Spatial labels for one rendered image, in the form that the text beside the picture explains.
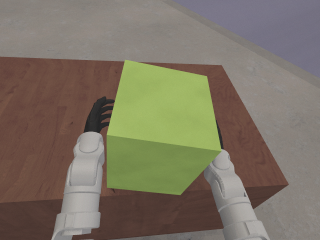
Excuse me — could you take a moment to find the carton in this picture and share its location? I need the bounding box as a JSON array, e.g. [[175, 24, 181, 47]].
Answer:
[[106, 59, 222, 195]]

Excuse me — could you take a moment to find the robot left hand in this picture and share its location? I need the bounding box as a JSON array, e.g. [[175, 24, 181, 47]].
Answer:
[[83, 96, 115, 133]]

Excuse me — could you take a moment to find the left robot forearm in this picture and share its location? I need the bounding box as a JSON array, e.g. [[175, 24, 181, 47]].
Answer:
[[51, 131, 105, 240]]

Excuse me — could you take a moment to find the pedestal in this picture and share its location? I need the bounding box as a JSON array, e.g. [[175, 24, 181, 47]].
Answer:
[[0, 56, 289, 240]]

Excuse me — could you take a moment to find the robot right hand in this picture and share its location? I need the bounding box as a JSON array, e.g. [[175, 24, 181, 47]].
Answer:
[[215, 120, 224, 150]]

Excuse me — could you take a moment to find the right robot forearm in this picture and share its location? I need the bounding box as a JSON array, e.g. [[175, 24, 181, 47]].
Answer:
[[203, 149, 270, 240]]

